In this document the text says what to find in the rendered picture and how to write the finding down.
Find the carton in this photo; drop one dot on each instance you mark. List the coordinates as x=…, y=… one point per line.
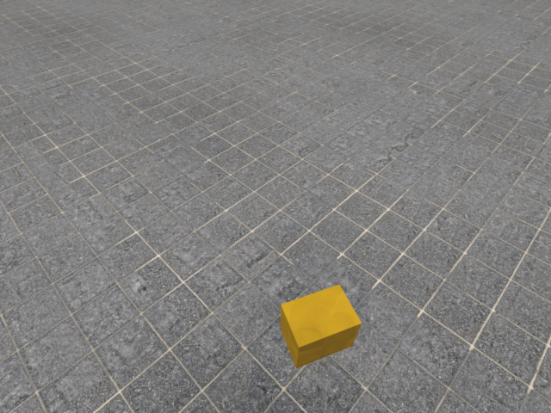
x=319, y=324

